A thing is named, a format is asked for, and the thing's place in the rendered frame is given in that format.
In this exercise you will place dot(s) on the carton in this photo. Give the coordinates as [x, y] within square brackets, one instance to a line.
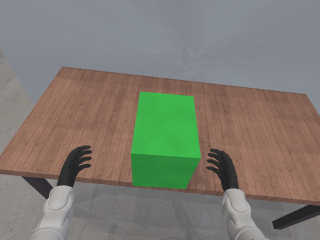
[165, 148]

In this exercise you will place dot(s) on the left robot hand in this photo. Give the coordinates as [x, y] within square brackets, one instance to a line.
[71, 168]

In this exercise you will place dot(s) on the left robot forearm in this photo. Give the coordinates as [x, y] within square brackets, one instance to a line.
[58, 209]

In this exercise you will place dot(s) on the table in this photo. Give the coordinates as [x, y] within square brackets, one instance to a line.
[272, 137]

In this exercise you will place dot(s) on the right robot forearm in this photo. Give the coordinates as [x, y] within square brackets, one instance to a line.
[237, 213]

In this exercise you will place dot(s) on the right robot hand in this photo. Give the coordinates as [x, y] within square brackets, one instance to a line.
[226, 172]

